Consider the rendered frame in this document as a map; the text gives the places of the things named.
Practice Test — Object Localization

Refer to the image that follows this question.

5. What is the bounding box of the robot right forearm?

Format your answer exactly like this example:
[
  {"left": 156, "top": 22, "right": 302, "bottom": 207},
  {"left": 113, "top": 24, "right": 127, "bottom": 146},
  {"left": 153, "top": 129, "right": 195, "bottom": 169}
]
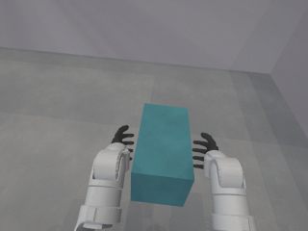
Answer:
[{"left": 203, "top": 150, "right": 258, "bottom": 231}]

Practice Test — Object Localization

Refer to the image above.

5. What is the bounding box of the robot left forearm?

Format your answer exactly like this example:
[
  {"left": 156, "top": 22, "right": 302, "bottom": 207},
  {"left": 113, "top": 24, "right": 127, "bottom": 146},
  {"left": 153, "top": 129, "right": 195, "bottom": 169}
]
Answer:
[{"left": 74, "top": 142, "right": 130, "bottom": 231}]

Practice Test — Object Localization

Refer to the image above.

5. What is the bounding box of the carton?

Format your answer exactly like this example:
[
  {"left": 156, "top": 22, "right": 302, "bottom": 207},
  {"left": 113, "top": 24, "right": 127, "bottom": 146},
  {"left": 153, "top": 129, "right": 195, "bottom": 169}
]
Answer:
[{"left": 130, "top": 103, "right": 194, "bottom": 207}]

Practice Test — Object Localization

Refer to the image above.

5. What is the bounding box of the right robot hand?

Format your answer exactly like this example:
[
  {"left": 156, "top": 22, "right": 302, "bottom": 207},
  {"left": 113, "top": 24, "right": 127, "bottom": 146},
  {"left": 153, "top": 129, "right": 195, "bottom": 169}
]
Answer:
[{"left": 192, "top": 132, "right": 218, "bottom": 169}]

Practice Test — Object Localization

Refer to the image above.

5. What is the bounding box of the left robot hand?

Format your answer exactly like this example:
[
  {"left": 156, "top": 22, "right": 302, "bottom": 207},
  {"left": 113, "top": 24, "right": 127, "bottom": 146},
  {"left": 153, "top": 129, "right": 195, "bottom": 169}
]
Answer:
[{"left": 111, "top": 125, "right": 135, "bottom": 161}]

